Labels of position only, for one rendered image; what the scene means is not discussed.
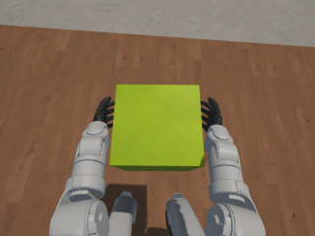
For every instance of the right robot forearm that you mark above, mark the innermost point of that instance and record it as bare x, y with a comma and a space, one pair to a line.
227, 185

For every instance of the robot left shin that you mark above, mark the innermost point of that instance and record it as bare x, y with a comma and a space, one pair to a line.
125, 193

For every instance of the left robot forearm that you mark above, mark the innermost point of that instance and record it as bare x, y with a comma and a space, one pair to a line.
87, 176

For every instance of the carton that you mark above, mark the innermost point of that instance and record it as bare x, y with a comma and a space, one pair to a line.
157, 128

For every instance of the left robot thigh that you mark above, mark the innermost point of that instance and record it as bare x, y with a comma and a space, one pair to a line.
122, 216

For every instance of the robot left hand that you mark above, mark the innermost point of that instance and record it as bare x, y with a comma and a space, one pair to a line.
102, 111

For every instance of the robot right hand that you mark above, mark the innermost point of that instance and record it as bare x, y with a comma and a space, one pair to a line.
214, 115

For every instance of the right robot upper arm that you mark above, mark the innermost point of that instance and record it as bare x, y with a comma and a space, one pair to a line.
225, 219

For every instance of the left robot upper arm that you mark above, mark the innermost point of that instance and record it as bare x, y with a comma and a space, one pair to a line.
80, 218

